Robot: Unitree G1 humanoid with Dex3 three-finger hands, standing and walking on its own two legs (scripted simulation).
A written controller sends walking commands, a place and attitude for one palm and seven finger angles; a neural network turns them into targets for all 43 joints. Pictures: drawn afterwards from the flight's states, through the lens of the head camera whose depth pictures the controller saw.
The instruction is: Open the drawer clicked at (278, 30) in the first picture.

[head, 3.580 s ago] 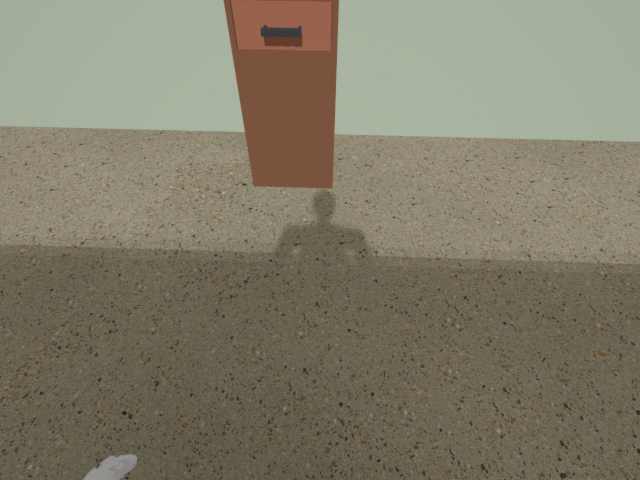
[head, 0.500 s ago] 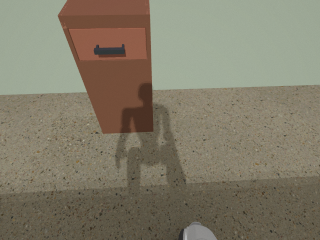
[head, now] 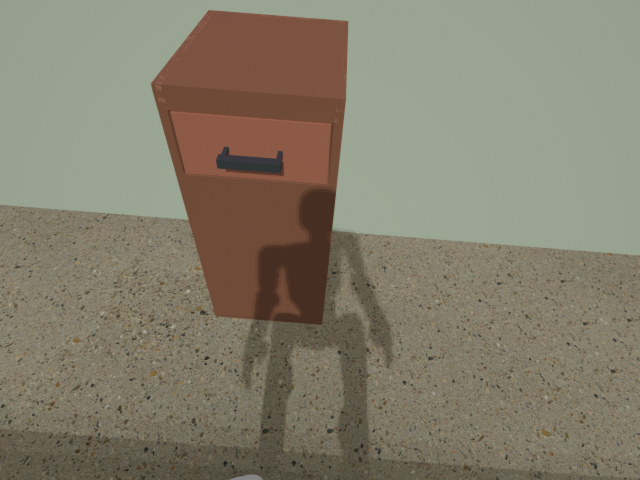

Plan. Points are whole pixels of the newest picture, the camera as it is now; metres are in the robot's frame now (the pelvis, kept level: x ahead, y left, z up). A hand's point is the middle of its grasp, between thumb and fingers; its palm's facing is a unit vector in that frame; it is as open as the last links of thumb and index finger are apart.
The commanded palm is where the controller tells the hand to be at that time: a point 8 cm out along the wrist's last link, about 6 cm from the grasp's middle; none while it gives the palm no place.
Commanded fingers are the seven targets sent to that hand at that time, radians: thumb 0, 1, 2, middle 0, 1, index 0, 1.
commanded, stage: take the last steps up to it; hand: left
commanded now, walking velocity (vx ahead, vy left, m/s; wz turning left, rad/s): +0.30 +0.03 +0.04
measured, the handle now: (251, 158) +0.74 +0.22 -0.04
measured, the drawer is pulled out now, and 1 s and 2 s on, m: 0.00 0.00 0.00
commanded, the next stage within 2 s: come to a stop and stand still in 0.44 s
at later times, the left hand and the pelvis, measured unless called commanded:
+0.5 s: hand (198, 419) +0.23 +0.21 -0.17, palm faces -0.01 -0.98 -0.19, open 7.4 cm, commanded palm none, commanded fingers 0.00 0.90 0.90 -0.20 -0.30 -0.20 -0.30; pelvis +0.16 +0.03 +0.00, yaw -1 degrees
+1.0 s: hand (195, 394) +0.27 +0.22 -0.16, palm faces +0.04 -0.96 -0.28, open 7.3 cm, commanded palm none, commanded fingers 0.00 0.90 0.90 -0.20 -0.30 -0.20 -0.30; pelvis +0.19 +0.03 +0.00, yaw -1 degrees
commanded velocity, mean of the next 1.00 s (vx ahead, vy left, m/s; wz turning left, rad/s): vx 0.03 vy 0.03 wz -0.01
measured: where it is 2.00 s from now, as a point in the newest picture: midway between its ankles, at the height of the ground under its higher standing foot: outside the picture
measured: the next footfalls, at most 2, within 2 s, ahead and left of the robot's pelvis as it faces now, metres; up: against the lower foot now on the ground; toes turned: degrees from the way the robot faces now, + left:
left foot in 0.06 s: +0.12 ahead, +0.13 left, +0.00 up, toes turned +10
right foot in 0.60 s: +0.30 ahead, -0.09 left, +0.00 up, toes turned -10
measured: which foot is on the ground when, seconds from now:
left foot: up 0.00-0.04, down 0.06-0.60, up 0.62-1.00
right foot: down 0.00-0.06, up 0.08-0.58, down 0.60-1.00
